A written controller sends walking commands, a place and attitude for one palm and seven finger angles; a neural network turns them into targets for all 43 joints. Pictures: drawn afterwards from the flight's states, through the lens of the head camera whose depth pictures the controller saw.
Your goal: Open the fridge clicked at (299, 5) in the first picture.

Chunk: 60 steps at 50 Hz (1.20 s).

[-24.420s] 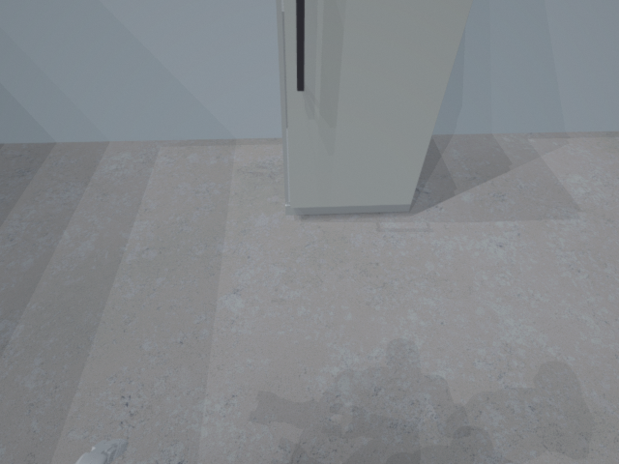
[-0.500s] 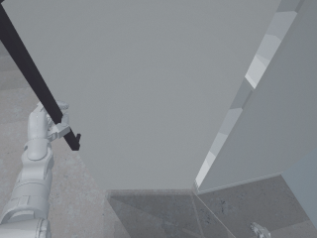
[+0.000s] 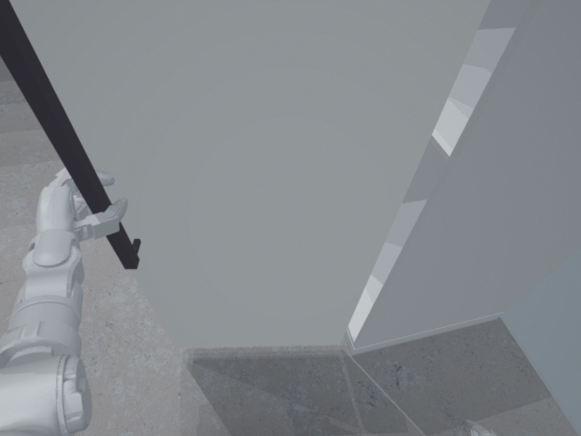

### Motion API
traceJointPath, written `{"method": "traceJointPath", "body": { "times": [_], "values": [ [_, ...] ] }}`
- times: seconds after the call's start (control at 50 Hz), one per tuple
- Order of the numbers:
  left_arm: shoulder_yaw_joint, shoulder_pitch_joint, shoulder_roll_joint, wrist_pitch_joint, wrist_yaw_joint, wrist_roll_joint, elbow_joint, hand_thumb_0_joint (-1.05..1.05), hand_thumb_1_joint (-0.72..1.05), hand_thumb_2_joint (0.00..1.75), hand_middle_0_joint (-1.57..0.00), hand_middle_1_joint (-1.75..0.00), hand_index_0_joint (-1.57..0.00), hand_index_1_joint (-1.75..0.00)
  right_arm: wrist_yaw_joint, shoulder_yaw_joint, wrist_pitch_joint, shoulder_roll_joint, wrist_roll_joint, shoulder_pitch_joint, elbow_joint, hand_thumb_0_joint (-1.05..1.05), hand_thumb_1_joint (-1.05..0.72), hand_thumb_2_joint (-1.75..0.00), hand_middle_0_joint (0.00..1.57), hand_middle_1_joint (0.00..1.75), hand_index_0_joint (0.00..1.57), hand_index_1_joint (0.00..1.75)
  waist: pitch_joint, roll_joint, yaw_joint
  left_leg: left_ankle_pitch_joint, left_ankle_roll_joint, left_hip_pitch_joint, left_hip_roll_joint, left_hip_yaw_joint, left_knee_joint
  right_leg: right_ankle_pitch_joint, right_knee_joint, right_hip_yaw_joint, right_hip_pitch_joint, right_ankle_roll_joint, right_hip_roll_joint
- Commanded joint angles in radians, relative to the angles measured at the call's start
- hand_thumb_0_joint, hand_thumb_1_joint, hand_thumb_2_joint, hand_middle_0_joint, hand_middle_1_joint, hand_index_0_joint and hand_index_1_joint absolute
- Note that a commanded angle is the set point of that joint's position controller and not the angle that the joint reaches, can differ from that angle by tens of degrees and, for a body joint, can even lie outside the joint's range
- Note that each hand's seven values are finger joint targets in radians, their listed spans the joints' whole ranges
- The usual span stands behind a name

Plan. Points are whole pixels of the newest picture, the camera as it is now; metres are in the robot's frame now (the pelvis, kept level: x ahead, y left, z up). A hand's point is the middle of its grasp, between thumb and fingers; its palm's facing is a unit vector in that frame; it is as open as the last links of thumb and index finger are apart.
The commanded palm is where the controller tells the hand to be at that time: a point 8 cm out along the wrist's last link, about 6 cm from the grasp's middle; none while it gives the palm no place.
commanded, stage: loosen the grip on the handle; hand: left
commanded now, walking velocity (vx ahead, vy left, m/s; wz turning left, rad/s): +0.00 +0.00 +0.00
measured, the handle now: (88, 165) +0.45 +0.29 +0.13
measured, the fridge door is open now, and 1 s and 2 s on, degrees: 78 76 76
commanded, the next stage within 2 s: slip the hand off the handle in 0.40 s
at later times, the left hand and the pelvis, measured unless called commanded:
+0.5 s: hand (106, 220) +0.42 +0.29 +0.04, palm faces +0.34 -0.91 -0.24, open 14.1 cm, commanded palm +0.38 +0.33 +0.06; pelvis +0.05 +0.01 -0.01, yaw +0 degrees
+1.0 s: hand (52, 232) +0.40 +0.37 +0.03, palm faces +0.37 -0.89 -0.25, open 14.7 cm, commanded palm +0.37 +0.40 +0.06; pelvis +0.04 +0.00 -0.02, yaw +1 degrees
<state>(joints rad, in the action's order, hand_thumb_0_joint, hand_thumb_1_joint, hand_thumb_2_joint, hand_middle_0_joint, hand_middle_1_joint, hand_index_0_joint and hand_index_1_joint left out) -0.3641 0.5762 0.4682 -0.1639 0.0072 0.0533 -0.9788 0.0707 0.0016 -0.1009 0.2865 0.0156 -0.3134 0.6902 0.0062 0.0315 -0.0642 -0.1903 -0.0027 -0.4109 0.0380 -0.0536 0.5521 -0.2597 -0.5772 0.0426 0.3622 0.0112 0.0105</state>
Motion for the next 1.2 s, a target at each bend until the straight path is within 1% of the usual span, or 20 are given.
{"method": "traceJointPath", "body": {
  "times": [0.0,0.04,0.1,0.18,0.2,0.22,0.24,0.32,0.46,0.48,0.52,0.58,0.64,0.76,0.86,0.98,1.06,1.08,1.12,1.18],
  "values": [
    [0.021,0.337,0.234,-0.043,-0.037,-0.019,0.257,0.00,-0.31,0.32,-0.45,-1.40,-0.45,-1.40,0.007,0.046,-0.044,0.153,0.016,0.070,-0.149,0.00,-0.90,-0.90,0.20,0.30,0.20,0.30,0.180,-0.022,0.030,-0.277,-0.040,0.079,-0.046,0.027,-0.079,-0.226,0.126,-0.019,0.078,-0.001,-0.001],
    [0.007,0.325,0.235,-0.032,-0.040,-0.039,0.296,0.00,-0.55,0.20,-0.42,-1.37,-0.42,-1.37,0.014,0.050,-0.051,0.155,0.018,0.066,-0.151,0.00,-0.90,-0.90,0.20,0.30,0.20,0.30,0.239,-0.017,0.038,-0.265,-0.042,0.102,-0.042,0.038,-0.071,-0.203,0.108,-0.019,0.072,-0.001,-0.007],
    [0.054,0.335,0.173,-0.007,-0.049,-0.049,0.353,0.00,-0.55,0.20,-0.38,-1.32,-0.38,-1.32,0.013,0.045,-0.057,0.146,0.021,0.061,-0.150,0.00,-0.90,-0.90,0.20,0.30,0.20,0.30,0.254,-0.070,0.035,-0.265,-0.040,0.121,-0.037,0.063,-0.066,-0.148,0.081,-0.007,0.086,0.003,-0.013],
    [0.010,0.370,0.235,-0.010,-0.079,-0.029,0.471,0.00,-0.55,0.20,-0.33,-1.25,-0.33,-1.25,0.020,0.047,-0.059,0.146,0.008,0.043,-0.136,0.00,-0.90,-0.90,0.20,0.30,0.20,0.30,0.321,-0.130,0.030,-0.092,-0.039,0.167,-0.033,0.061,-0.015,-0.034,0.051,-0.001,0.075,0.010,-0.020],
    [-0.058,0.265,0.296,-0.006,-0.084,-0.009,0.311,0.00,-0.55,0.20,-0.32,-1.23,-0.32,-1.23,0.025,0.046,-0.049,0.150,-0.003,0.010,-0.108,0.00,-0.90,-0.90,0.20,0.30,0.20,0.30,0.261,-0.078,0.026,-0.042,-0.039,0.113,-0.034,0.057,0.013,-0.005,0.035,0.004,0.094,0.010,-0.022],
    [-0.005,0.271,0.230,-0.017,-0.074,-0.020,0.374,0.00,-0.55,0.20,-0.30,-1.22,-0.30,-1.22,0.020,0.038,-0.042,0.141,-0.003,0.016,-0.126,0.00,-0.90,-0.90,0.20,0.30,0.20,0.30,0.291,-0.096,0.030,0.009,-0.039,0.113,-0.042,0.048,0.034,0.034,0.021,0.005,0.091,0.007,-0.020],
    [0.000,0.290,0.223,-0.025,-0.071,-0.022,0.423,0.00,-0.55,0.20,-0.29,-1.20,-0.29,-1.20,0.019,0.043,-0.041,0.138,-0.003,0.017,-0.126,0.00,-0.90,-0.90,0.20,0.30,0.20,0.30,0.328,-0.095,0.021,0.054,-0.038,0.140,-0.036,0.049,0.049,0.068,0.006,0.008,0.090,0.007,-0.022],
    [-0.010,0.176,0.186,-0.010,-0.056,-0.057,0.524,0.00,-0.55,0.20,-0.25,-1.15,-0.25,-1.15,0.007,0.056,-0.037,0.131,-0.004,0.002,-0.135,0.00,-0.90,-0.90,0.20,0.30,0.20,0.30,0.447,-0.144,0.056,0.257,-0.024,0.232,-0.026,0.060,0.087,0.197,-0.028,0.012,0.055,0.009,-0.027],
    [-0.043,0.025,0.197,0.050,-0.038,-0.082,0.632,0.00,-0.55,0.20,-0.25,-1.15,-0.25,-1.15,0.008,0.055,-0.017,0.123,0.003,0.013,-0.155,0.00,-0.90,-0.90,0.20,0.30,0.20,0.30,0.386,-0.083,0.071,0.352,-0.034,0.169,-0.025,0.046,0.103,0.311,-0.038,0.006,0.002,0.001,-0.031],
    [-0.066,0.095,0.229,0.057,-0.041,-0.069,0.497,0.00,-0.55,0.20,-0.25,-1.15,-0.25,-1.15,0.016,0.050,-0.006,0.130,0.004,-0.009,-0.120,0.00,-0.90,-0.90,0.20,0.30,0.20,0.30,0.293,-0.018,0.021,0.292,-0.033,0.116,-0.025,0.046,0.113,0.295,-0.036,0.010,0.062,-0.005,-0.032],
    [-0.097,0.076,0.254,0.051,-0.021,-0.070,0.490,0.00,-0.55,0.20,-0.25,-1.15,-0.25,-1.15,0.018,0.051,0.006,0.128,0.003,-0.010,-0.132,0.00,-0.90,-0.90,0.20,0.30,0.20,0.30,0.296,-0.005,0.038,0.247,-0.036,0.070,-0.034,0.041,0.114,0.290,-0.044,0.004,0.047,-0.005,-0.029],
    [-0.133,0.074,0.313,0.015,0.013,-0.068,0.554,0.00,-0.55,0.20,-0.25,-1.15,-0.25,-1.15,0.023,0.055,0.013,0.123,0.001,-0.006,-0.142,0.00,-0.90,-0.90,0.20,0.30,0.20,0.30,0.398,-0.113,0.068,0.309,-0.038,0.116,-0.040,0.034,0.130,0.327,-0.060,-0.012,0.003,0.004,-0.027],
    [-0.117,0.078,0.307,-0.015,0.056,-0.082,0.571,0.00,-0.55,0.20,-0.25,-1.15,-0.25,-1.15,0.028,0.055,0.012,0.121,0.001,-0.010,-0.136,0.00,-0.90,-0.90,0.20,0.30,0.20,0.30,0.412,-0.166,0.051,0.338,-0.036,0.148,-0.035,0.034,0.152,0.321,-0.065,-0.012,0.039,0.002,-0.035],
    [-0.145,0.021,0.332,0.002,0.125,-0.133,0.466,0.00,-0.55,0.20,-0.25,-1.15,-0.25,-1.15,0.034,0.059,0.015,0.136,0.013,-0.027,-0.128,0.00,-0.90,-0.90,0.20,0.30,0.20,0.30,0.350,-0.105,0.044,0.268,-0.042,0.082,-0.039,0.040,0.153,0.295,-0.053,-0.005,0.055,-0.001,-0.038],
    [-0.197,0.124,0.458,0.002,0.153,-0.111,0.357,0.00,-0.55,0.20,-0.25,-1.15,-0.25,-1.15,0.046,0.053,0.025,0.156,0.016,-0.043,-0.124,0.00,-0.90,-0.90,0.20,0.30,0.20,0.30,0.298,-0.070,0.028,0.138,-0.048,-0.001,-0.047,0.041,0.150,0.206,-0.044,-0.016,0.088,-0.007,-0.029],
    [-0.231,0.248,0.564,-0.112,0.180,-0.078,0.340,0.00,-0.55,0.20,-0.25,-1.15,-0.25,-1.15,0.054,0.050,0.026,0.159,0.004,-0.066,-0.111,0.00,-0.90,-0.90,0.20,0.30,0.20,0.30,0.412,-0.198,0.024,0.134,-0.046,0.048,-0.042,0.056,0.178,0.139,-0.072,-0.020,0.129,0.004,-0.039],
    [-0.198,0.227,0.519,-0.108,0.207,-0.100,0.230,0.00,-0.55,0.20,-0.25,-1.15,-0.25,-1.15,0.052,0.044,0.024,0.163,0.007,-0.078,-0.108,0.00,-0.90,-0.90,0.20,0.30,0.20,0.30,0.376,-0.177,0.019,0.092,-0.047,0.023,-0.041,0.066,0.177,0.086,-0.068,-0.006,0.169,0.005,-0.045],
    [-0.207,0.200,0.532,-0.099,0.214,-0.100,0.231,0.00,-0.55,0.20,-0.25,-1.15,-0.25,-1.15,0.048,0.047,0.025,0.167,0.009,-0.080,-0.112,0.00,-0.90,-0.90,0.20,0.30,0.20,0.30,0.410,-0.180,0.035,0.105,-0.043,0.033,-0.038,0.070,0.171,0.094,-0.072,-0.003,0.156,0.005,-0.044],
    [-0.171,0.077,0.462,-0.067,0.226,-0.119,0.260,0.00,-0.55,0.20,-0.25,-1.15,-0.25,-1.15,0.039,0.052,0.026,0.162,0.016,-0.073,-0.140,0.00,-0.90,-0.90,0.20,0.30,0.20,0.30,0.417,-0.183,0.058,0.128,-0.040,0.053,-0.036,0.067,0.158,0.099,-0.068,0.006,0.151,0.008,-0.047],
    [-0.206,-0.030,0.471,-0.046,0.214,-0.139,0.385,0.00,-0.55,0.20,-0.25,-1.15,-0.25,-1.15,0.026,0.058,0.026,0.161,0.019,-0.061,-0.174,0.00,-0.90,-0.90,0.20,0.30,0.20,0.30,0.443,-0.183,0.080,0.191,-0.041,0.073,-0.032,0.068,0.153,0.131,-0.074,0.014,0.125,0.009,-0.052]
  ]
}}
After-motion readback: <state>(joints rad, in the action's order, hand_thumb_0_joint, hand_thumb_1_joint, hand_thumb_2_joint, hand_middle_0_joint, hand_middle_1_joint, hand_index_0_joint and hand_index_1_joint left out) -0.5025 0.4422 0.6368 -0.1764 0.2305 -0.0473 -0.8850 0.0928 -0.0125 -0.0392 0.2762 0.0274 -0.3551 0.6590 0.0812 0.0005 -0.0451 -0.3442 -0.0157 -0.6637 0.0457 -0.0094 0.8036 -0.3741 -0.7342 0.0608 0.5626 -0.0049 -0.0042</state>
